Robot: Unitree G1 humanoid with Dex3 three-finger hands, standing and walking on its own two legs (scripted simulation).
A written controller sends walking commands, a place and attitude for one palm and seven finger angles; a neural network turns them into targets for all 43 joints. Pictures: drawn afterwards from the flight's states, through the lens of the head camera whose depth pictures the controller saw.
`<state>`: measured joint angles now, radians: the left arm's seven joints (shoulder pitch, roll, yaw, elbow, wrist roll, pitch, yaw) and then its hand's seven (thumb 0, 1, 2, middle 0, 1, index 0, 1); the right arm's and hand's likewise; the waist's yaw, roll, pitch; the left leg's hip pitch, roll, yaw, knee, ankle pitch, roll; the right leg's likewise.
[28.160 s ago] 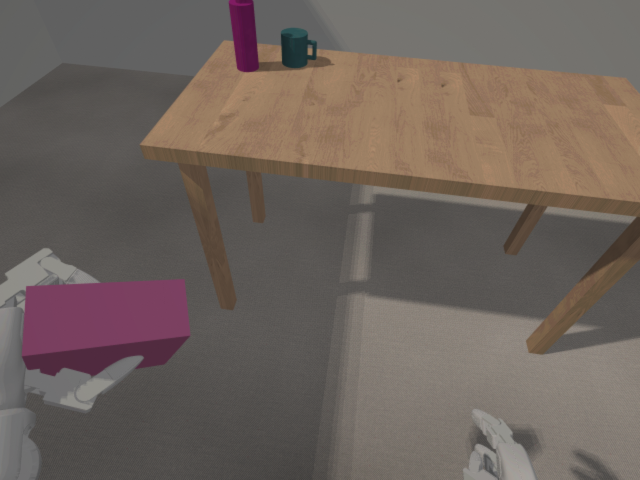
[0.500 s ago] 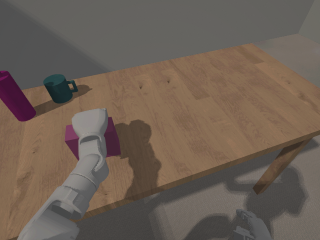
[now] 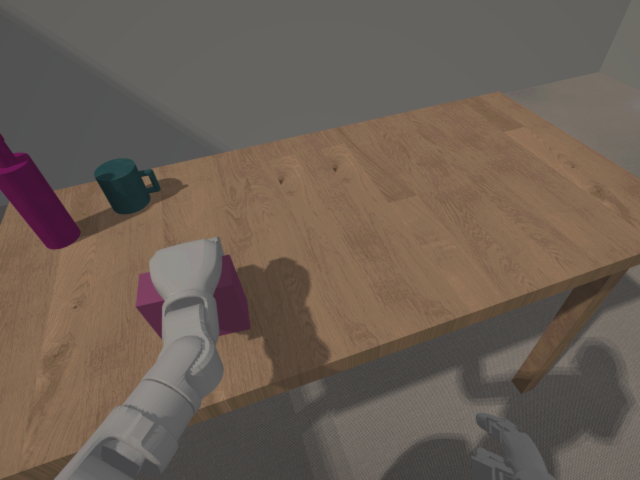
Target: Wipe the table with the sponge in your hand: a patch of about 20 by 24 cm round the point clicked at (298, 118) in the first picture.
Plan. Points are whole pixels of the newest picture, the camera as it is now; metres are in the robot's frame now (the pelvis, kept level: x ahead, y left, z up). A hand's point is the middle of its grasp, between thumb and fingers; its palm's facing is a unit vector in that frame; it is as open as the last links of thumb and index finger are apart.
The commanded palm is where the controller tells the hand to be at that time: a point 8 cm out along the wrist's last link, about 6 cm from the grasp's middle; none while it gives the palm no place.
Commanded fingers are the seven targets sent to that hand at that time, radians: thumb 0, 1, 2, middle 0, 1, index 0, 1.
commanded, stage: wipe back along the third lane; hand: left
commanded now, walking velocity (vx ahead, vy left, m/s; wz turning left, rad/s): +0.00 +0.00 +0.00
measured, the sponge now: (202, 310) +0.34 +0.22 +0.01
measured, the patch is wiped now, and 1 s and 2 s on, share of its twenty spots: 1.00 1.00 1.00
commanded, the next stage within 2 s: slide back across to the middle lane in 0.84 s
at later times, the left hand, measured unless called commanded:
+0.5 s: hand (201, 299) +0.33 +0.20 +0.05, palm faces +0.04 -0.04 -1.00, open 9.2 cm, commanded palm +0.29 +0.18 +0.08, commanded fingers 0.00 0.10 1.30 -1.20 -1.60 -1.20 -1.60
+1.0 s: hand (202, 299) +0.33 +0.20 +0.05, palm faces +0.02 -0.04 -1.00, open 9.2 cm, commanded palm +0.29 +0.19 +0.09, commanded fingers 0.00 0.10 1.30 -1.20 -1.60 -1.20 -1.60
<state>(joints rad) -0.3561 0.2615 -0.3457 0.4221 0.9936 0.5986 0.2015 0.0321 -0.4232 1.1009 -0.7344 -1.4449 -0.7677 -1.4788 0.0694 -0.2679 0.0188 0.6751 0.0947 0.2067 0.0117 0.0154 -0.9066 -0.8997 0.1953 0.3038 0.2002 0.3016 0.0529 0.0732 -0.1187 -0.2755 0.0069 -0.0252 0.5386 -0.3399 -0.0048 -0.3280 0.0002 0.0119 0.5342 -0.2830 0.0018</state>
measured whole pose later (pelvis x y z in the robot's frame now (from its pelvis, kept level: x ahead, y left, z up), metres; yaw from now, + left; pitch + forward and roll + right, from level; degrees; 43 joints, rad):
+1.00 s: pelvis -0.01 +0.00 +0.00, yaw -1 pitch +4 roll +0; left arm -0.32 0.26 -0.34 0.36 1.00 0.62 0.18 0.03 -0.43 1.10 -0.74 -1.45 -0.78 -1.46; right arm 0.06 -0.26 0.03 0.66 0.10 0.20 0.00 0.02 -0.91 -0.90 0.20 0.30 0.20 0.30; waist 0.05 0.07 -0.11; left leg -0.28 0.01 -0.02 0.55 -0.34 -0.01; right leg -0.34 0.00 0.02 0.56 -0.29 0.00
